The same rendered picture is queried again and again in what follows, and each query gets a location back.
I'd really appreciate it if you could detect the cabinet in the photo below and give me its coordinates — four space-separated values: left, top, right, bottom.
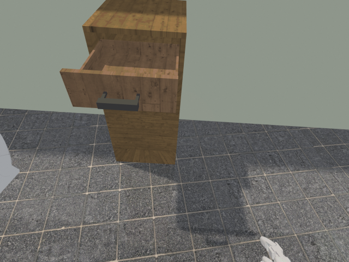
82 0 186 164

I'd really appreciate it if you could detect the drawer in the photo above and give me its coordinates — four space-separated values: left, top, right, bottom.
59 39 179 113

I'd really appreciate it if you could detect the robot left hand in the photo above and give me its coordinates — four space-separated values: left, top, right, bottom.
0 134 20 193

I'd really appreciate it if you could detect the handle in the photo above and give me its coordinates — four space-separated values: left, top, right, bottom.
96 92 140 111

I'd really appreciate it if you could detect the robot right hand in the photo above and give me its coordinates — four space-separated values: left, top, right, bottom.
260 236 291 262

